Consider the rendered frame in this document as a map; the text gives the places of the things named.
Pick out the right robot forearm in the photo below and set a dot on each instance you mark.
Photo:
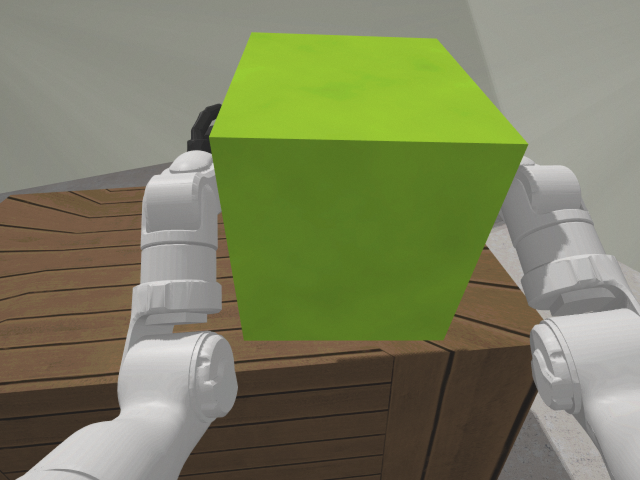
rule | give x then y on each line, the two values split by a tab
566	269

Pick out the left robot forearm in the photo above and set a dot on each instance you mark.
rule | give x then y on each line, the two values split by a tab
179	239

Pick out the carton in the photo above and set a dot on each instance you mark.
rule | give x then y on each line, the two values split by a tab
359	178

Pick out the robot right upper arm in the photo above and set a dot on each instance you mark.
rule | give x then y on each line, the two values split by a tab
589	365

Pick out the left robot hand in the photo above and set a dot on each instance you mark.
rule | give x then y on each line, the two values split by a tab
200	131

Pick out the robot left upper arm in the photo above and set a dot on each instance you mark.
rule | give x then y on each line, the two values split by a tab
172	386

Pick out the pedestal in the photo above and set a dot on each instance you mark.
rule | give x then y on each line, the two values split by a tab
305	410

